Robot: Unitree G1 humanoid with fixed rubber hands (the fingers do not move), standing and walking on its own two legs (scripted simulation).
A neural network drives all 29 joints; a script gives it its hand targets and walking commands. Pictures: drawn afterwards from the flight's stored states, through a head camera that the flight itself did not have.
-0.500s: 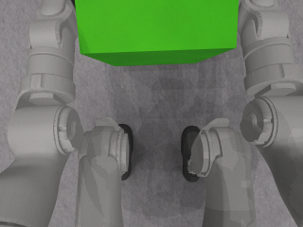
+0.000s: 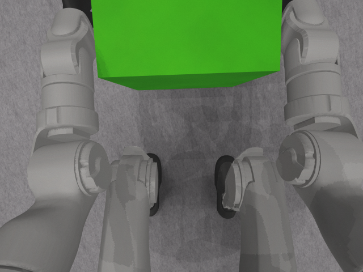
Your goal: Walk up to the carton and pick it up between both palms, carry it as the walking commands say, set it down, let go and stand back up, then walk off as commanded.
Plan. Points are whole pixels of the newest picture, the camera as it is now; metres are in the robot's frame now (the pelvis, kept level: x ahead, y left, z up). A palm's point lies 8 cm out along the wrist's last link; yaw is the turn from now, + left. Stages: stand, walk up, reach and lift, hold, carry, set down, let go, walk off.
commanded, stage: reach and lift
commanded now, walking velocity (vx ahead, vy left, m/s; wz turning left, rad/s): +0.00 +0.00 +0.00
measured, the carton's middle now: (183, 4) +0.59 +0.03 -0.18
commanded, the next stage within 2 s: none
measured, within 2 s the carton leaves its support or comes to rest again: neither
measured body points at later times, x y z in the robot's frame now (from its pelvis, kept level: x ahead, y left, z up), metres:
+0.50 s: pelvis -0.01 +0.00 +0.05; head +0.31 +0.01 +0.37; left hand +0.53 +0.19 -0.04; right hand +0.55 -0.15 -0.04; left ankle +0.10 +0.13 -0.39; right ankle +0.10 -0.12 -0.39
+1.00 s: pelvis +0.00 +0.00 +0.11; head +0.28 +0.01 +0.47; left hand +0.51 +0.19 +0.04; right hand +0.53 -0.15 +0.04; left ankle +0.10 +0.13 -0.39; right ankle +0.10 -0.12 -0.39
